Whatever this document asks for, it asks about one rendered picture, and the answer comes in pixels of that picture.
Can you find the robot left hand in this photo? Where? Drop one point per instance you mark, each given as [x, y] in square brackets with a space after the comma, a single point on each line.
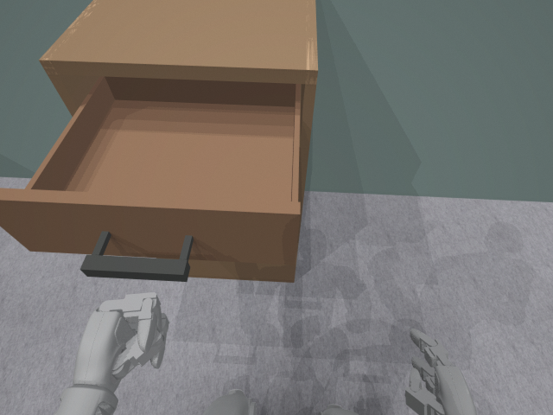
[136, 323]

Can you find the cabinet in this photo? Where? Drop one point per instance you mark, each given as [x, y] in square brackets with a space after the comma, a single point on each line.
[269, 41]

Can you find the handle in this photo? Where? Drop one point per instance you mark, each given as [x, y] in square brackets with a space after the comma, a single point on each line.
[99, 266]

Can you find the left robot thigh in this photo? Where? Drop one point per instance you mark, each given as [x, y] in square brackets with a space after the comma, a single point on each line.
[232, 404]

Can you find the drawer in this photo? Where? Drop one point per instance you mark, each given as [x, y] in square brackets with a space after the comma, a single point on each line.
[152, 160]

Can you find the robot left forearm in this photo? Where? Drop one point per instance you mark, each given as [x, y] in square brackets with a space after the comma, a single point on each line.
[87, 400]

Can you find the robot right hand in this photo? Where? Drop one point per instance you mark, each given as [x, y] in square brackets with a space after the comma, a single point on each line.
[447, 392]

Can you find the robot left shin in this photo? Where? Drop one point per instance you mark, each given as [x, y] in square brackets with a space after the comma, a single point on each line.
[236, 391]

